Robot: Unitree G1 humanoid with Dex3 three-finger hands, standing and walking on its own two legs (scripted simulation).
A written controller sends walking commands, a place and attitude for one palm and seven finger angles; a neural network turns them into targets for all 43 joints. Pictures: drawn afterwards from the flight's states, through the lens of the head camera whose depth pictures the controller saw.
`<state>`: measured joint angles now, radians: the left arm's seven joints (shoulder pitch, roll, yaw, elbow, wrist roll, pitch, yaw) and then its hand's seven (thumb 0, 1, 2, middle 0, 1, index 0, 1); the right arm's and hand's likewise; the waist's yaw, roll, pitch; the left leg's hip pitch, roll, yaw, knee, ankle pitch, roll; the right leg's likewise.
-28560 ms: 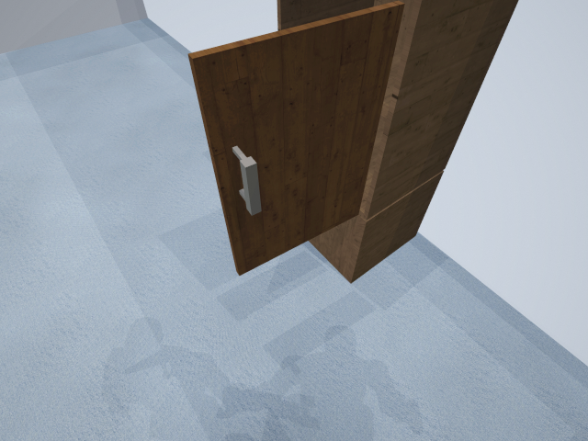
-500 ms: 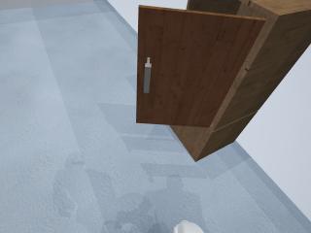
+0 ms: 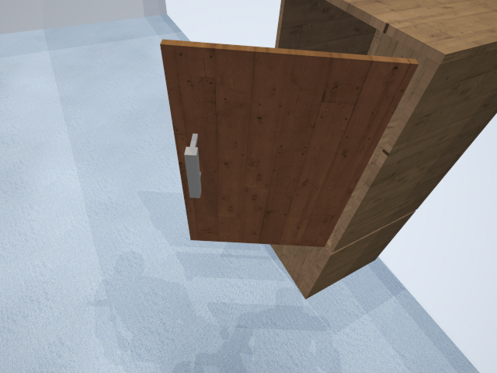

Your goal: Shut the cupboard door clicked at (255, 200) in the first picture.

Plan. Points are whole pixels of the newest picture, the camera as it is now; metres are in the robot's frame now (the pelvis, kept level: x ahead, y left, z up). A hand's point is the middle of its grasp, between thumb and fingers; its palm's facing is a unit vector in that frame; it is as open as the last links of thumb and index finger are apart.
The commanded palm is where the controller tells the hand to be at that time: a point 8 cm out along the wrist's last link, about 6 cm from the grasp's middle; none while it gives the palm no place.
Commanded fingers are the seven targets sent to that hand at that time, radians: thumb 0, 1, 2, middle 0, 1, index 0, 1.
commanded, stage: come to a stop and stand still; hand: left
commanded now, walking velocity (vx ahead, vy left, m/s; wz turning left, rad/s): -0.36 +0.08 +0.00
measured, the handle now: (195, 166) +0.50 +0.14 +0.02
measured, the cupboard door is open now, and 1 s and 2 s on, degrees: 60 60 60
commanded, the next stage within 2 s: look again from close up in 1.18 s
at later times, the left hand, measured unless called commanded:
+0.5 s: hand out of the picture +0.05 +0.17 -0.15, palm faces +0.05 -0.96 -0.26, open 7.4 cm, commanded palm none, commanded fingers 0.00 0.90 0.90 -0.20 -0.30 -0.20 -0.30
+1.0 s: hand out of the picture +0.01 +0.26 -0.16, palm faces -0.01 -0.96 -0.27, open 7.4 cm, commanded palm none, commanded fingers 0.00 0.90 0.90 -0.20 -0.30 -0.20 -0.30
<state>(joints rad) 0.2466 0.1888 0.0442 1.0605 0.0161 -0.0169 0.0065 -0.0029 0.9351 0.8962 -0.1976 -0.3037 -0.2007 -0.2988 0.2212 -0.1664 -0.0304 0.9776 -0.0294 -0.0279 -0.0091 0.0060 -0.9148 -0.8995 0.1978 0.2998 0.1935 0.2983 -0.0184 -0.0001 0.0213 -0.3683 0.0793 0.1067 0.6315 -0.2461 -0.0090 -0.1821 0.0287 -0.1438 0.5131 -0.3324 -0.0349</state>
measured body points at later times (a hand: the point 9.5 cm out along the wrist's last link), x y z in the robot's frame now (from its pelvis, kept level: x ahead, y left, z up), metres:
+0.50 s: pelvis +0.02 -0.02 +0.01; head +0.07 -0.03 +0.46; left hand +0.05 +0.22 -0.13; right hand +0.11 -0.28 -0.14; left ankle -0.02 +0.11 -0.67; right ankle +0.01 -0.14 -0.73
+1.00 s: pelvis -0.03 +0.06 +0.00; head -0.03 +0.04 +0.45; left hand +0.01 +0.31 -0.13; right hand +0.03 -0.18 -0.15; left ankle +0.00 +0.12 -0.73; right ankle +0.01 -0.13 -0.73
